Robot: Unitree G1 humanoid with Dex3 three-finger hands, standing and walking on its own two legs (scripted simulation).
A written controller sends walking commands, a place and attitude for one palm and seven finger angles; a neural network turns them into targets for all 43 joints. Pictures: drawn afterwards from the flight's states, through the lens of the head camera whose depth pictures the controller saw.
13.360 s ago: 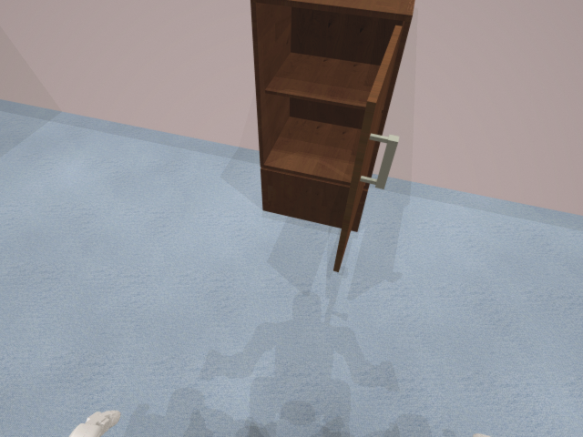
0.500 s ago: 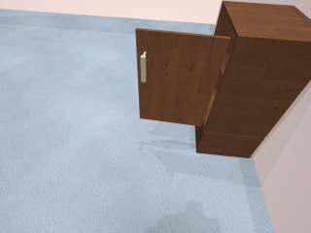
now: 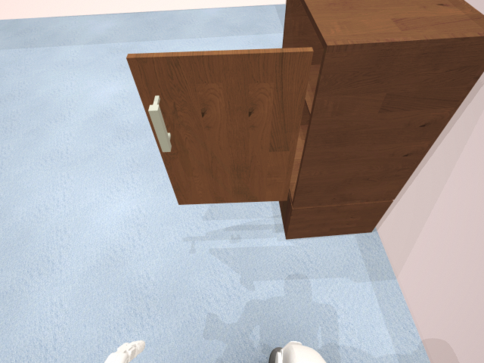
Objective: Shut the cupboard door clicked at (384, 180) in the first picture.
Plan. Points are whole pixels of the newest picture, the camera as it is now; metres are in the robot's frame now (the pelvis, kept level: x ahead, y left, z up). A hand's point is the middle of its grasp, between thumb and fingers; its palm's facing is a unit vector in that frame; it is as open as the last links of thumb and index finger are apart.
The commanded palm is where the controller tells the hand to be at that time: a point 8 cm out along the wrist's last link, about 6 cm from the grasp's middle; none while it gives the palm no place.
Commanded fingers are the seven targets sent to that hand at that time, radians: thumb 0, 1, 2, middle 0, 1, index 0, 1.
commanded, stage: take the last steps up to it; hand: left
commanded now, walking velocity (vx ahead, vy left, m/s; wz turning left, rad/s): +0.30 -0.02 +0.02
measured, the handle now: (162, 124) +0.67 +0.21 -0.04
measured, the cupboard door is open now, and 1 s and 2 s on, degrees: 87 87 87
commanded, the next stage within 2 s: come to a stop and stand still in 0.38 s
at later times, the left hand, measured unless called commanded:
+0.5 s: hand out of the picture +0.11 +0.15 -0.16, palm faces +0.15 -0.98 -0.16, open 7.4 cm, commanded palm none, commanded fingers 0.00 0.90 0.90 -0.20 -0.30 -0.20 -0.30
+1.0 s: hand (169, 321) +0.22 +0.15 -0.16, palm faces +0.05 -0.96 -0.27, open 7.4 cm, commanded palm none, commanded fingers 0.00 0.90 0.90 -0.20 -0.30 -0.20 -0.30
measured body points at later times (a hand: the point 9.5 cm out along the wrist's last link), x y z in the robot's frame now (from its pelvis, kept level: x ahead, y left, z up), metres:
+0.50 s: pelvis +0.17 -0.01 +0.01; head +0.19 +0.00 +0.46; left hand +0.10 +0.20 -0.15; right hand +0.29 -0.22 -0.13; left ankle +0.23 +0.10 -0.71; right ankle +0.11 -0.10 -0.72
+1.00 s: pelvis +0.18 -0.05 +0.01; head +0.20 -0.06 +0.46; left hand +0.22 +0.20 -0.14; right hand +0.25 -0.28 -0.15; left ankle +0.23 +0.10 -0.72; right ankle +0.18 -0.16 -0.73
